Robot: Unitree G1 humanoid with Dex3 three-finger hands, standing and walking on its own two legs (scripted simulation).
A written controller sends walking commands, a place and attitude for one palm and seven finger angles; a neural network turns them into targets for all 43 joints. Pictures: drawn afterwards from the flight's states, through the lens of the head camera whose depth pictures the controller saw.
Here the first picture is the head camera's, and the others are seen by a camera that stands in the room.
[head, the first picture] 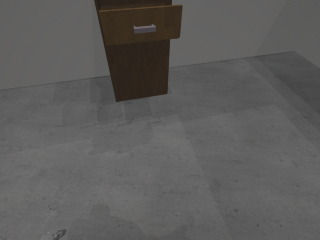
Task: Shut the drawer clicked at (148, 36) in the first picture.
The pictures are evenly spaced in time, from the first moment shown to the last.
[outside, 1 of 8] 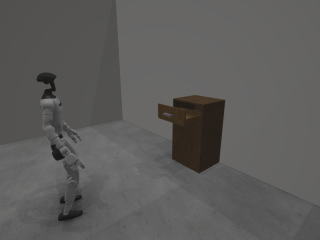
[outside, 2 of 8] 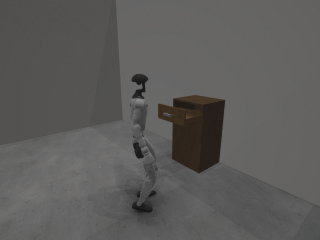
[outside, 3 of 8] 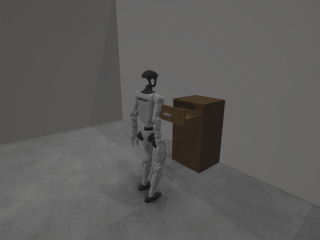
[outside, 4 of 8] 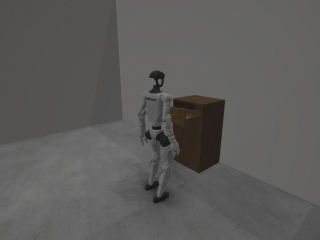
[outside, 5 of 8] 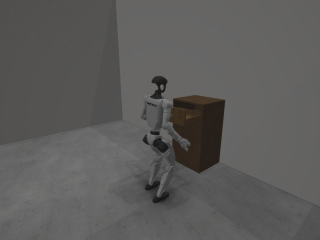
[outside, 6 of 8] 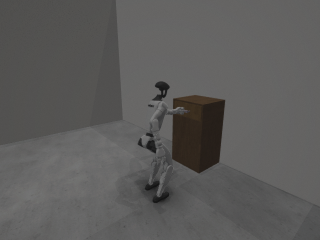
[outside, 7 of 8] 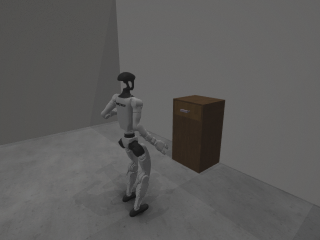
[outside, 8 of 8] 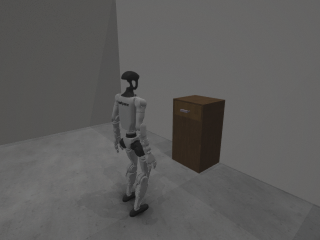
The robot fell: no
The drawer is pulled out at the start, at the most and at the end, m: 0.28 0.28 0.00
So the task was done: yes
